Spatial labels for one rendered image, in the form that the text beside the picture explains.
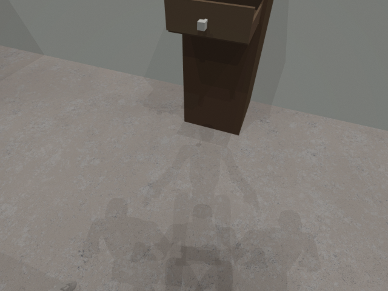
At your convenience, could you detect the handle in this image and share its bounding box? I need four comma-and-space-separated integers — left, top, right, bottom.
197, 19, 208, 31

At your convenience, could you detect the drawer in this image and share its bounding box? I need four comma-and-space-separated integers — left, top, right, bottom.
164, 0, 264, 45

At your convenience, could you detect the cabinet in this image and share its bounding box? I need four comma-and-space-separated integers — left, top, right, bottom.
182, 0, 273, 135

